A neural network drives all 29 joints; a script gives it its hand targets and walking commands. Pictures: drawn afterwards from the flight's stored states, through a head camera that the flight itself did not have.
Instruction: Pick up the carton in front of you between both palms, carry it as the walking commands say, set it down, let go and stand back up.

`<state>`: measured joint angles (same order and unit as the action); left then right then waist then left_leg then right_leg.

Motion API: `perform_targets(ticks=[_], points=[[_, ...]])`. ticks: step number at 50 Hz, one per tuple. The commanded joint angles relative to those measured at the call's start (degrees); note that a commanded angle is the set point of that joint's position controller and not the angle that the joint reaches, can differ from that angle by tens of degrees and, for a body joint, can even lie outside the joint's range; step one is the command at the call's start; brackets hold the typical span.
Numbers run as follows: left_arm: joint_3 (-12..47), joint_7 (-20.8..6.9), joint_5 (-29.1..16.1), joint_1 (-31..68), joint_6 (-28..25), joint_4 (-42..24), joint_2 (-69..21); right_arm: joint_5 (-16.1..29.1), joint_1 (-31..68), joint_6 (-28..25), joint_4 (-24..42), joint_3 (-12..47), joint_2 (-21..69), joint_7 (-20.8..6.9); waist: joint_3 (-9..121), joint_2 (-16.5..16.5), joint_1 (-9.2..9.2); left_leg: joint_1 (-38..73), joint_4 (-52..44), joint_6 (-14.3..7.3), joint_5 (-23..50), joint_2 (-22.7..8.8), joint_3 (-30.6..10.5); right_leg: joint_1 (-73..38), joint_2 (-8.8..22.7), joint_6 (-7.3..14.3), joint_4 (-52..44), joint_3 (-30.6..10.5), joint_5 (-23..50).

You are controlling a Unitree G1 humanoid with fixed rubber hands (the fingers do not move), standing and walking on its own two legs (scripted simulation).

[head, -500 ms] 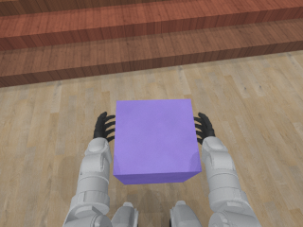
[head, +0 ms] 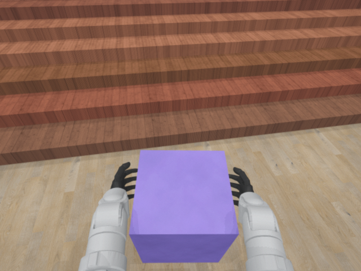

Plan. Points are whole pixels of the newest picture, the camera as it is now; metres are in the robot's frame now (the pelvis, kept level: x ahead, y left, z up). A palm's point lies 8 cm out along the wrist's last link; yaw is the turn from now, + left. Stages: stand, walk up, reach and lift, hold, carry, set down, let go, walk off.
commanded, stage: reach and lift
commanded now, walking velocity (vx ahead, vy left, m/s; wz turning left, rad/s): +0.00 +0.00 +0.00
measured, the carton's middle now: (181, 209) +0.31 +0.00 -0.05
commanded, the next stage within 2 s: hold in 0.94 s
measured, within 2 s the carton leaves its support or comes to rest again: neither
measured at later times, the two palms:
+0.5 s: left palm (119, 190) +0.30 +0.14 +0.04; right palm (247, 194) +0.30 -0.15 +0.03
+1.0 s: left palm (117, 187) +0.30 +0.15 +0.05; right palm (247, 192) +0.29 -0.15 +0.05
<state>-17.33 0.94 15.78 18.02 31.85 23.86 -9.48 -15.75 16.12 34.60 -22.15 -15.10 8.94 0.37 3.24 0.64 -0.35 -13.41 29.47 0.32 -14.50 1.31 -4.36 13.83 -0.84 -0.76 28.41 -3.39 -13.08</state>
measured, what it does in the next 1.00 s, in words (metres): stands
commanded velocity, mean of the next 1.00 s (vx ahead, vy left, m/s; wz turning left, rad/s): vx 0.00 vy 0.00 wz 0.00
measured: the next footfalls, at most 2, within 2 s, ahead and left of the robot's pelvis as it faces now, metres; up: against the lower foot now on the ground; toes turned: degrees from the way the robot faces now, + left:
right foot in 1.74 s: +0.17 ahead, -0.10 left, +0.00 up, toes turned -10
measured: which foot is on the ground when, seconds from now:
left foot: down 0.00-1.00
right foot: down 0.00-1.00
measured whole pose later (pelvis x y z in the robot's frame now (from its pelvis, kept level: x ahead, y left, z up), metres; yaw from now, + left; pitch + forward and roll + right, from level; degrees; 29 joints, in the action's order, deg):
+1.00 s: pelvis +0.01 +0.00 +0.01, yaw +0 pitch -6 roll +0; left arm -13.9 0.2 16.3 16.2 38.7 16.1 -9.0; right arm -15.8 14.3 41.4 -14.5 -11.5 8.6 0.1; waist -1.2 0.4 -0.2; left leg -3.5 21.2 0.4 -11.6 1.0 -4.6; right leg 4.0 -0.7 -0.6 20.5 -3.4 -10.4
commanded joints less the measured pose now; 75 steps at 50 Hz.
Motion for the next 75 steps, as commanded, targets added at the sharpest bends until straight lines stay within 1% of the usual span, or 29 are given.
perform_targets(ticks=[1, 3, 6, 12, 20, 27, 33, 39, 47, 52, 53, 55, 58, 65, 66, 67, 68, 69, 70, 71, 72, 73, 74, 75], points=[[27.7, -15.3, -9.6, 24.6, 2.1, 5.9, -56.3, 10.7, 31.7, -1.2, -0.3, 27.7, 52.5, -14.4, 5.8, 0.4, -0.14, 0.6, -7.2, -0.3, 1.8, 3.3, -0.3, -5.9, -4.1, 1.4, -5.3, 0.1, 1.4], [26.7, -15.7, -9.2, 27.5, 2.0, 6.4, -56.8, 10.4, 34.5, -1.3, -0.9, 26.8, 52.8, -14.9, 5.6, 0.7, -0.06, 0.5, -7.4, -0.5, -0.3, 3.2, -0.1, -6.1, -4.0, 1.6, -5.2, 0.4, -0.8], [27.1, -16.0, -9.6, 31.1, 1.7, 5.7, -57.7, 10.7, 38.2, -1.6, -0.2, 27.3, 53.8, -15.4, 8.1, 0.5, 0.02, 1.5, -7.2, -0.6, 0.1, 3.1, 0.0, -7.3, -4.0, 1.6, -4.9, 0.5, -0.4], [27.6, -16.2, -9.7, 32.7, 1.5, 5.2, -57.3, 10.7, 39.5, -1.6, 0.3, 27.8, 54.4, -15.2, 10.6, -0.3, -0.11, 3.0, -7.5, -0.5, 1.2, 3.2, 0.3, -9.2, -4.0, 1.2, -5.3, 0.5, 0.9], [28.0, -16.0, -9.5, 29.4, 2.1, 3.0, -55.4, 11.0, 35.9, -0.7, 2.4, 28.8, 54.0, -14.6, 11.3, -0.7, 0.19, 5.4, -8.4, -0.5, 6.3, 3.8, 0.7, -11.7, -4.1, 0.8, -6.9, 0.1, 5.9], [29.5, -15.8, -10.4, 25.3, 3.1, -0.4, -54.5, 12.2, 31.4, 0.3, 5.4, 30.0, 53.6, -14.1, 11.7, -0.7, 0.19, 7.6, -9.1, -0.3, 11.7, 4.2, 0.5, -13.9, -4.2, 0.5, -7.8, -0.3, 11.8], [30.9, -15.6, -11.3, 22.6, 3.9, -3.2, -54.1, 13.0, 28.4, 1.2, 8.0, 31.2, 53.3, -13.7, 11.7, -0.6, 0.06, 9.0, -9.7, -0.1, 15.0, 4.3, 0.1, -15.3, -4.3, 0.4, -8.3, -0.5, 15.3], [31.9, -15.4, -12.1, 21.2, 4.7, -5.2, -53.9, 13.5, 27.1, 1.9, 10.1, 31.9, 52.9, -13.5, 11.1, -0.4, -0.01, 9.8, -10.2, 0.1, 16.5, 4.2, -0.2, -16.0, -4.4, 0.3, -8.7, -0.6, 16.3], [32.5, -15.2, -12.7, 21.6, 5.8, -6.6, -54.1, 13.8, 27.8, 2.9, 11.4, 32.4, 52.3, -13.7, 10.2, -0.2, 0.05, 10.3, -10.8, 0.2, 15.4, 4.0, -0.4, -15.7, -4.6, 0.5, -9.0, -0.4, 14.2], [35.8, -14.6, -14.8, 19.1, 8.0, -11.9, -54.1, 16.2, 26.2, 4.9, 16.7, 36.3, 52.2, -13.5, 12.5, -0.1, 0.62, 13.1, -11.6, 0.4, 20.0, 3.9, -0.8, -17.8, -4.7, 0.3, -9.9, -0.7, 17.9], [35.5, -14.4, -14.6, 18.4, 8.7, -12.1, -53.4, 16.0, 25.4, 5.6, 16.8, 36.0, 51.5, -13.3, 11.4, -0.1, 0.65, 13.0, -11.9, 0.4, 19.2, 3.8, -0.7, -17.7, -4.6, 0.2, -10.2, -0.8, 17.1], [34.1, -14.3, -13.7, 17.7, 9.9, -11.4, -51.8, 15.0, 24.4, 6.7, 15.8, 34.4, 50.1, -13.2, 7.8, -0.1, 0.60, 11.8, -12.6, 0.3, 15.2, 3.8, -0.4, -16.5, -4.5, 0.4, -10.9, -0.7, 13.4], [32.5, -14.7, -13.0, 19.6, 10.5, -9.8, -51.1, 14.0, 25.7, 7.3, 14.0, 32.3, 49.4, -13.4, 3.9, -0.1, 0.33, 9.7, -13.0, 0.0, 8.8, 3.7, 0.0, -14.6, -4.4, 0.7, -11.3, -0.3, 7.5], [33.0, -15.7, -13.8, 25.9, 9.7, -9.0, -53.3, 14.7, 31.7, 6.6, 13.2, 32.9, 52.0, -14.1, 6.7, -0.2, 0.29, 9.2, -12.0, -0.2, 5.8, 3.6, 0.2, -14.7, -4.1, 0.9, -10.3, -0.1, 5.0], [33.8, -15.6, -14.4, 28.1, 10.2, -8.1, -53.1, 15.4, 33.4, 6.9, 12.7, 33.7, 52.5, -13.9, 9.0, -3.4, 1.07, 2.4, -7.8, -0.9, -5.9, -5.7, 0.9, -8.2, 6.2, 0.8, -8.1, -0.9, -7.1], [34.2, -15.4, -15.0, 27.1, 10.3, -8.5, -53.2, 16.0, 33.6, 7.0, 13.3, 34.2, 52.3, -13.8, 8.7, -4.2, 0.78, 0.2, -7.3, -0.9, -17.6, -3.9, 0.3, -5.1, 6.5, 1.4, -11.2, -3.6, -22.0], [35.3, -15.2, -15.7, 27.6, 10.4, -10.1, -53.2, 16.9, 34.3, 7.1, 14.9, 35.1, 52.4, -13.7, 7.1, -5.0, 0.88, -4.0, -5.3, -0.6, -24.7, -2.5, 1.5, -2.7, 7.5, 1.9, -13.1, -5.4, -32.1], [36.0, -14.9, -16.1, 27.9, 10.7, -11.4, -53.3, 17.6, 35.2, 7.4, 16.2, 36.1, 52.6, -13.5, 6.9, -7.1, 1.02, -5.8, -0.9, 0.0, -20.8, -1.1, 4.1, -2.6, 9.1, 2.6, -14.4, -7.4, -32.7], [36.8, -14.4, -16.4, 26.8, 11.2, -12.5, -53.4, 18.5, 35.1, 7.9, 17.2, 37.5, 52.7, -13.3, 9.1, -9.8, 1.23, -4.5, 5.4, 0.5, -11.8, -0.1, 7.1, -2.5, 11.7, 4.1, -15.5, -10.2, -29.0], [37.8, -13.8, -16.8, 25.3, 12.1, -14.0, -53.1, 19.6, 34.9, 8.6, 18.5, 39.1, 52.2, -13.1, 11.0, -9.9, 1.01, -2.8, 6.0, 0.5, -8.1, -0.5, 8.1, -0.9, 12.8, 5.3, -15.7, -10.6, -24.6], [39.0, -13.0, -17.3, 24.0, 13.2, -15.4, -52.4, 20.9, 34.7, 9.5, 19.5, 40.3, 51.9, -13.0, 12.8, -8.7, 0.86, 0.0, 1.4, 0.1, -8.2, -0.5, 8.8, 0.9, 12.1, 5.7, -14.3, -8.6, -23.2], [40.3, -12.4, -18.1, 23.4, 14.5, -17.4, -51.6, 22.4, 34.7, 10.7, 21.1, 41.4, 51.7, -12.9, 14.2, -7.1, 0.88, 4.8, -4.3, -0.6, -7.6, -0.6, 8.9, 3.3, 10.6, 5.4, -11.3, -6.0, -23.3], [41.7, -12.0, -19.1, 23.1, 16.1, -19.3, -50.9, 23.6, 34.3, 12.2, 22.4, 42.6, 50.9, -12.7, 14.6, -3.0, 0.87, 8.1, -8.7, -1.4, -11.4, -2.8, 5.1, 7.0, 7.8, 4.1, -6.5, -1.8, -24.3], [43.4, -11.8, -20.5, 25.1, 17.8, -22.0, -50.5, 23.8, 32.6, 13.8, 23.4, 43.1, 49.8, -12.3, 13.2, 8.1, -0.05, 9.6, -15.9, -4.4, -24.1, -11.9, -9.1, 13.7, 3.6, 1.4, 5.5, 4.8, -22.4]])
